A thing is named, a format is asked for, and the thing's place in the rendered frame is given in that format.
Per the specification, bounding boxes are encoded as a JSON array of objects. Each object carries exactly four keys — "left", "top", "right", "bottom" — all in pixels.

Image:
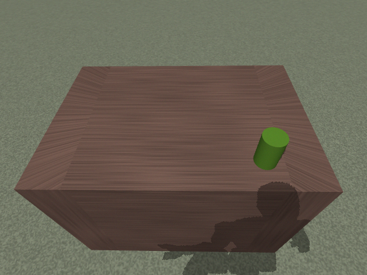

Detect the can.
[{"left": 253, "top": 127, "right": 289, "bottom": 170}]

